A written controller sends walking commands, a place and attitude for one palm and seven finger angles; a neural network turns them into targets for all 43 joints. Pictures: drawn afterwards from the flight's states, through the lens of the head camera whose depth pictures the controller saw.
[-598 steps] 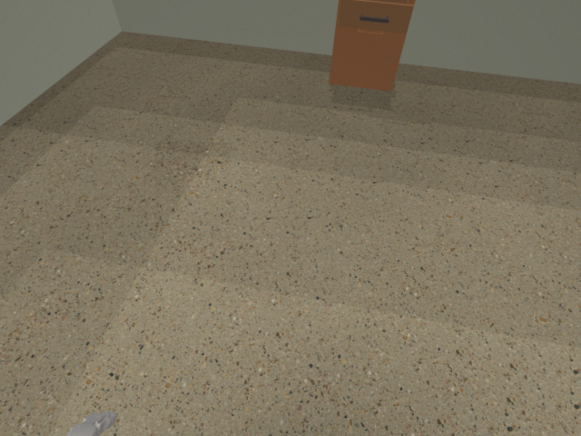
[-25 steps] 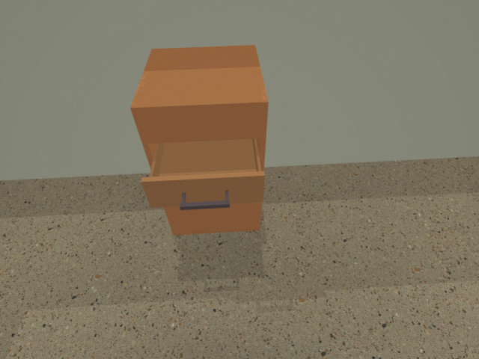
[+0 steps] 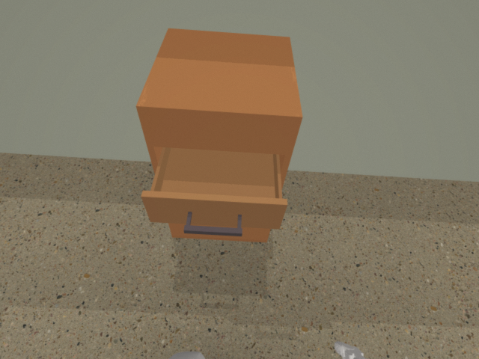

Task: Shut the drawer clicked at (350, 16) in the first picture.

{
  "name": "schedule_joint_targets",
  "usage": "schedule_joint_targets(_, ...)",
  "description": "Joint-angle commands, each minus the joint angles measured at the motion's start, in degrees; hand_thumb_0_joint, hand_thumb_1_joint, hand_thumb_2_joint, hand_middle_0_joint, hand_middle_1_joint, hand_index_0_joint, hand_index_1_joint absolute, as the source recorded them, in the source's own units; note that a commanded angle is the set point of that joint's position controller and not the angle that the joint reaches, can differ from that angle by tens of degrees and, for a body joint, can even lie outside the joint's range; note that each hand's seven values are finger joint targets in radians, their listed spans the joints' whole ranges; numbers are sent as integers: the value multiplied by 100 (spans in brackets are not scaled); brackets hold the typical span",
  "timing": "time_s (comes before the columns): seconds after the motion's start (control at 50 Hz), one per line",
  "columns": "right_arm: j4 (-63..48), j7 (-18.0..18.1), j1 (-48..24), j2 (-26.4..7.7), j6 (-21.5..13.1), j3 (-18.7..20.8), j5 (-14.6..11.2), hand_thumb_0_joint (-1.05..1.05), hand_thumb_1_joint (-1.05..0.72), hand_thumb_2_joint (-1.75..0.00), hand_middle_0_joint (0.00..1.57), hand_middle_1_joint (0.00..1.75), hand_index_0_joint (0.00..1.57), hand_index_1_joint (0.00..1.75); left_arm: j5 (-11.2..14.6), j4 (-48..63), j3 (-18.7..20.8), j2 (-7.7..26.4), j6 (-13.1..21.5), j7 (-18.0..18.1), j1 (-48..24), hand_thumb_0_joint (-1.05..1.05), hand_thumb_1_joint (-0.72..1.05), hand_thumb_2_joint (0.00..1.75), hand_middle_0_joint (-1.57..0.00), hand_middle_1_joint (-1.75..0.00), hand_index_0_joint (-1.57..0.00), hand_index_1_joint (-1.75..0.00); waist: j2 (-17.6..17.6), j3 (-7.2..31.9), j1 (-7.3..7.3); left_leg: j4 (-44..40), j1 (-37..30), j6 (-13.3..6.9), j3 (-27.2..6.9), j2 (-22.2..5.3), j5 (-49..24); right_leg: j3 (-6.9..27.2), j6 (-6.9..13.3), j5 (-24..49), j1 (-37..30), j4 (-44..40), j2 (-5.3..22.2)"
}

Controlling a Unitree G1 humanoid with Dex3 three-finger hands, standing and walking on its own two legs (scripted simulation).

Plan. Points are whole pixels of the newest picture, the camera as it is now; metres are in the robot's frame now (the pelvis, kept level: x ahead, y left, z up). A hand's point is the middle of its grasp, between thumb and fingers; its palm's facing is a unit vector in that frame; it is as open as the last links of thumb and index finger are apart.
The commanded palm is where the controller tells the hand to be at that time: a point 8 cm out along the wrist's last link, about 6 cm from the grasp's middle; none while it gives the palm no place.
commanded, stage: come to a stop and stand still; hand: left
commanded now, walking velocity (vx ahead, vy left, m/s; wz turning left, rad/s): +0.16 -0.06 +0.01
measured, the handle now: (214, 224) +0.47 +0.11 -0.24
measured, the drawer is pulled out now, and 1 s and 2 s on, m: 0.18 0.18 0.18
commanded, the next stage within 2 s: look again from close up in 1.04 s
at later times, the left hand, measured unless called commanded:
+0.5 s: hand out of the picture +0.13 +0.15 -0.15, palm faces +0.03 -0.96 -0.26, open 7.3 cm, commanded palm none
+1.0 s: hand out of the picture +0.00 +0.22 -0.16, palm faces +0.07 -0.96 -0.27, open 7.4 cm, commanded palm none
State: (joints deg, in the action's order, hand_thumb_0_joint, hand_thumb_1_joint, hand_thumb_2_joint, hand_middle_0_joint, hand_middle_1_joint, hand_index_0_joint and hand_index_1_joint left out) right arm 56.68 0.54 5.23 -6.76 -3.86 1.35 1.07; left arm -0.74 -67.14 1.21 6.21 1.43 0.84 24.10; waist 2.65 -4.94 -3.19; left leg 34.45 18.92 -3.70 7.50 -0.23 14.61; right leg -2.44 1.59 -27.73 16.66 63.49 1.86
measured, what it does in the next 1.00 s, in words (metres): steps on the spot: right foot, then left foot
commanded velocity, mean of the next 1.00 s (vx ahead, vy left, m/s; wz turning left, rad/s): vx -0.09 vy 0.03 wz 0.00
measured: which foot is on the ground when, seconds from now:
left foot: down 0.00-0.32, up 0.34-0.66, down 0.68-1.00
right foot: up 0.00-0.26, down 0.28-1.00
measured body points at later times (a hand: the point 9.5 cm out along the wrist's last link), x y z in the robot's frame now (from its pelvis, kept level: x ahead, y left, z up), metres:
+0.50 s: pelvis +0.05 -0.04 +0.01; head +0.10 -0.06 +0.46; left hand +0.13 +0.20 -0.13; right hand +0.10 -0.28 -0.16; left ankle +0.00 +0.10 -0.66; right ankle +0.11 -0.15 -0.73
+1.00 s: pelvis +0.01 +0.02 +0.00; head -0.01 -0.01 +0.45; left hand -0.01 +0.27 -0.14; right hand +0.07 -0.21 -0.15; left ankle +0.01 +0.11 -0.73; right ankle +0.11 -0.14 -0.72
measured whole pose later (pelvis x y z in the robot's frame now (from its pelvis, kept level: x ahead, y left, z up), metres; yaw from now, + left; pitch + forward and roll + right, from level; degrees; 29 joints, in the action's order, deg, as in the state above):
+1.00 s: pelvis +0.01 +0.02 +0.00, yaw +1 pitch -3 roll +1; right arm 52.0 -0.3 16.3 -11.9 1.6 0.9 1.2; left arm -1.6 -56.0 0.4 10.6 -2.0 0.9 21.5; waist -2.4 -0.8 -0.9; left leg 33.6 12.7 -2.4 3.9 1.8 17.8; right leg 6.2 -1.1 -12.6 20.6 33.1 2.4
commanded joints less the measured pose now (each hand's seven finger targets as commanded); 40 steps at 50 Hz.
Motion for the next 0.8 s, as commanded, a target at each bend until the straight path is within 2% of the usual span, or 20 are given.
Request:
schedule_joint_targets(0.0, 93, 120, 870, -726, 11, 151, -21, 0, -90, -90, 20, 30, 20, 30, -72, 427, 167, 319, -12, -31, 142, 0, 90, 90, -20, -30, -20, -30, -831, 251, 219, -2206, -494, -700, -1494, -1619, -1416, 205, -142, 621, 954, 222, 444)
schedule_joint_targets(0.06, -7, 142, 769, -578, 32, 144, -9, 0, -90, -90, 20, 30, 20, 30, -66, 448, 156, 172, -135, 23, 184, 0, 90, 90, -20, -30, -20, -30, -613, 286, 83, -2131, -152, -647, -1019, -1459, -2420, 191, -291, 969, 558, -664, 446)
schedule_joint_targets(0.12, 13, 169, 706, -705, 124, 112, 3, 0, -90, -90, 20, 30, 20, 30, -45, 586, 91, 220, -187, 71, -111, 0, 90, 90, -20, -30, -20, -30, -820, 291, 131, -1781, -311, -585, -863, -1411, -3296, 27, -362, 1059, 167, -1788, 290)
schedule_joint_targets(0.18, 87, 176, 705, -900, 285, 183, -5, 0, -90, -90, 20, 30, 20, 30, -43, 688, 114, 504, -228, 84, -374, 0, 90, 90, -20, -30, -20, -30, -1080, 245, 179, -1413, -501, -447, -836, -1378, -3130, -112, -355, 1300, -148, -2616, 177)
schedule_joint_targets(0.22, 76, 160, 721, -934, 354, 218, -36, 0, -90, -90, 20, 30, 20, 30, -52, 791, 171, 803, -198, 96, -436, 0, 90, 90, -20, -30, -20, -30, -864, 174, 119, -1076, -361, -184, -902, -1206, -2687, -69, -311, 1998, -503, -3327, 183)
schedule_joint_targets(0.24, 63, 148, 700, -898, 383, 233, -43, 0, -90, -90, 20, 30, 20, 30, -66, 813, 205, 976, -163, 104, -377, 0, 90, 90, -20, -30, -20, -30, -579, 259, 53, -731, -336, 59, -745, -936, -1988, 283, -233, 3079, -646, -3629, 423)
schedule_joint_targets(0.26, 33, 122, 860, -786, 421, 244, -69, 0, -90, -90, 20, 30, 20, 30, -95, 874, 236, 1245, -130, 112, -477, 0, 90, 90, -20, -30, -20, -30, -102, 416, 183, -252, -207, 299, -510, -465, -992, 929, 57, 4398, -712, -3596, 953)
schedule_joint_targets(0.28, 30, 92, 1081, -640, 483, 257, -91, 0, -90, -90, 20, 30, 20, 30, -83, 931, 272, 1491, -109, 104, -585, 0, 90, 90, -20, -30, -20, -30, 377, 673, 298, 323, -217, 456, -277, -103, 176, 1417, 494, 5404, -743, -3788, 1649)
schedule_joint_targets(0.3, -15, 105, 1089, -630, 571, 260, -78, 0, -90, -90, 20, 30, 20, 30, -56, 949, 321, 1660, -82, 111, -572, 0, 90, 90, -20, -30, -20, -30, 1142, 971, 190, 1126, -67, 530, -332, 57, 1749, 1735, 922, 6282, -935, -4023, 2017)
schedule_joint_targets(0.32, -58, 134, 962, -731, 626, 289, -73, 0, -90, -90, 20, 30, 20, 30, -57, 969, 320, 1595, -101, 141, -589, 0, 90, 90, -20, -30, -20, -30, 1187, 998, 85, 1816, 53, 507, -692, 31, 2196, 1768, 1158, 6513, -876, -4069, 2157)
schedule_joint_targets(0.36, -42, 126, 852, -778, 629, 299, -82, 0, -90, -90, 20, 30, 20, 30, -74, 1056, 360, 1544, -135, 184, -878, 0, 90, 90, -20, -30, -20, -30, 620, 1000, 118, 2673, 524, 549, -943, 53, 1934, 1495, 1213, 6648, -1244, -3844, 1958)
schedule_joint_targets(0.44, -106, 60, 764, -754, 690, 276, -62, 0, -90, -90, 20, 30, 20, 30, -99, 1233, 408, 1554, -176, 228, -1103, 0, 90, 90, -20, -30, -20, -30, 648, 1063, 104, 2421, 551, 688, -888, 22, 1578, 1117, 993, 5733, -1260, -3944, 1745)
schedule_joint_targets(0.56, -116, 6, 975, -680, 619, 226, -67, 0, -90, -90, 20, 30, 20, 30, -152, 1319, 443, 1602, -254, 175, -1253, 0, 90, 90, -20, -30, -20, -30, 986, 879, 164, 652, -218, 598, -569, 80, 1107, 1189, 783, 3042, -625, -4381, 1408)
schedule_joint_targets(0.58, -483, 17, 1395, -1049, 406, 301, -131, 0, -90, -90, 20, 30, 20, 30, -132, 1440, 362, 1798, -106, 415, -1199, 0, 90, 90, -20, -30, -20, -30, 254, 2054, 639, 96, -232, 695, -285, 152, 1157, 1475, 642, 5922, -1931, -3269, 1620)
schedule_joint_targets(0.6, -617, 26, 1333, -819, 393, 261, -111, 0, -90, -90, 20, 30, 20, 30, -63, 1629, 340, 1791, -165, 382, -1077, 0, 90, 90, -20, -30, -20, -30, -74, 2095, 459, -882, -636, 506, -367, 61, 526, 991, 447, 4112, -1380, -2935, 1362)
schedule_joint_targets(0.62, -671, 14, 1260, -931, 363, 177, -44, 0, -90, -90, 20, 30, 20, 30, -10, 1629, 202, 1402, -230, 330, -1238, 0, 90, 90, -20, -30, -20, -30, -733, 1415, 492, -1297, -729, 426, -488, -138, 69, 398, 159, 2314, -656, -2760, 767)
schedule_joint_targets(0.64, -815, 4, 1222, -1259, 383, 227, 27, 0, -90, -90, 20, 30, 20, 30, 32, 1678, 175, 1097, -301, 247, -1107, 0, 90, 90, -20, -30, -20, -30, -1694, 882, 383, -1527, -332, 118, -1471, -961, -187, -39, -72, 858, 82, -2559, 350)
schedule_joint_targets(0.66, -1019, 14, 940, -1415, 446, 221, 82, 0, -90, -90, 20, 30, 20, 30, 22, 1708, 159, 989, -331, 199, -949, 0, 90, 90, -20, -30, -20, -30, -1466, 398, 205, -1536, 202, -203, -1663, -1397, -373, -204, -110, 617, 218, -2516, 121)
schedule_joint_targets(0.7, -1163, 8, 581, -1287, 455, 173, 40, 0, -90, -90, 20, 30, 20, 30, -58, 1667, 108, 976, -404, 131, -1058, 0, 90, 90, -20, -30, -20, -30, -1447, -334, 211, -1894, 1191, -154, -1617, -1088, 1212, -69, -66, 737, -61, -2392, 23)
schedule_joint_targets(0.78, -1106, -17, 650, -1297, 439, 124, 14, 0, -90, -90, 20, 30, 20, 30, -57, 1566, 58, 1020, -315, 43, -581, 0, 90, 90, -20, -30, -20, -30, -642, -304, 126, -1841, 1059, -11, -1334, -769, 1891, 161, -54, 1250, -285, -2839, -34)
